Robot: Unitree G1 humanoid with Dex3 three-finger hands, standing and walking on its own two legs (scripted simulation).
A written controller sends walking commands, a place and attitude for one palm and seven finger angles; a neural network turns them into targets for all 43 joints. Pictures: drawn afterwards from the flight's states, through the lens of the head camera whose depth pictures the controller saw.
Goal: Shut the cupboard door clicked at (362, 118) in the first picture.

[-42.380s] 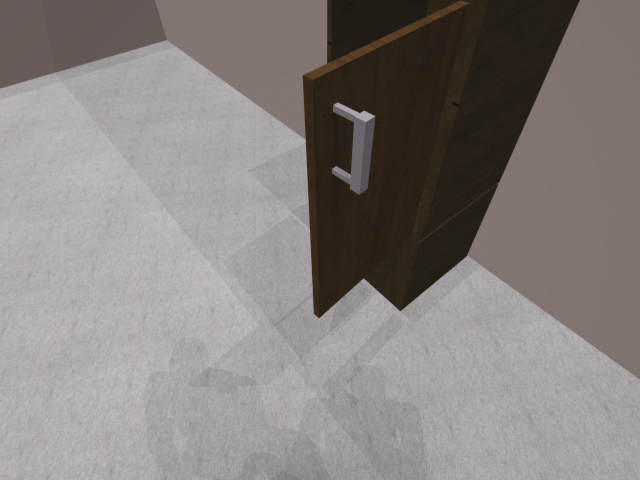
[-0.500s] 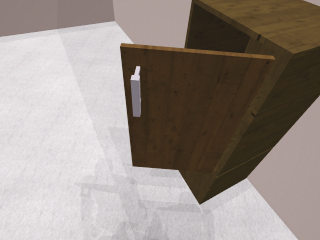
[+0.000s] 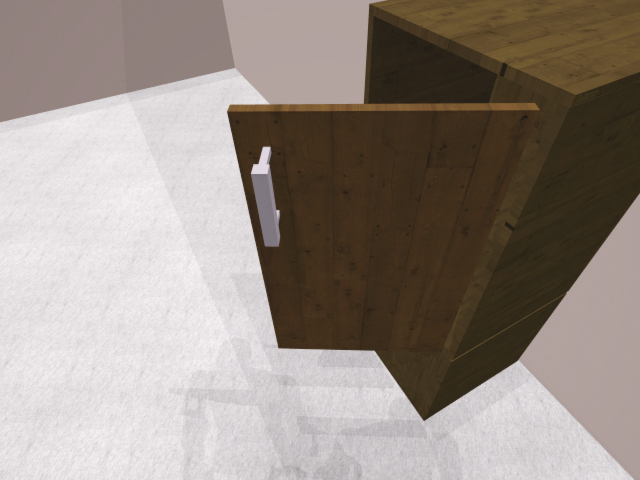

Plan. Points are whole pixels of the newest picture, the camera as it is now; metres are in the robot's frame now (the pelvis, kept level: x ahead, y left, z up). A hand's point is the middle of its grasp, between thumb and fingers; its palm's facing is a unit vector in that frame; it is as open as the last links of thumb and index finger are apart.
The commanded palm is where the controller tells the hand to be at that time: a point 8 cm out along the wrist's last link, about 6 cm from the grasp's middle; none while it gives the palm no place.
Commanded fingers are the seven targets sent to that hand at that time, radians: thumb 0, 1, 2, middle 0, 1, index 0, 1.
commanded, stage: look again from close up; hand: left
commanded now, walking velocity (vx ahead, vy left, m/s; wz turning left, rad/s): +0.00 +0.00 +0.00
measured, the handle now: (269, 198) +0.44 +0.10 +0.14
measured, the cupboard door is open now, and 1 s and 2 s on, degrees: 59 59 59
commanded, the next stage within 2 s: raise the hand and make a fist in 0.26 s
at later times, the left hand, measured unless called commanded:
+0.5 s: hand out of the picture +0.14 +0.16 -0.07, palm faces +0.24 -0.95 -0.19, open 7.2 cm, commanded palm +0.11 +0.20 -0.05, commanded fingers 0.00 0.90 0.90 -0.33 -0.44 -0.33 -0.44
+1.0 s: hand (205, 447) +0.15 +0.14 +0.03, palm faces +0.04 -1.00 -0.06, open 5.1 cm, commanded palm +0.13 +0.19 +0.02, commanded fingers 0.00 0.90 0.90 -0.79 -0.94 -0.79 -0.94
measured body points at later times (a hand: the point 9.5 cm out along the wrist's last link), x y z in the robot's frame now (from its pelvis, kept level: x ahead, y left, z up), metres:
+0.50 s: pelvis +0.00 -0.04 +0.00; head +0.00 -0.05 +0.45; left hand +0.13 +0.21 -0.05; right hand +0.05 -0.29 -0.14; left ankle -0.02 +0.06 -0.73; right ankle +0.00 -0.14 -0.73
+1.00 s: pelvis -0.04 -0.05 -0.07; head +0.00 -0.05 +0.38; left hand +0.15 +0.19 +0.04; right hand +0.20 -0.25 -0.12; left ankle -0.02 +0.07 -0.73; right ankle +0.00 -0.14 -0.73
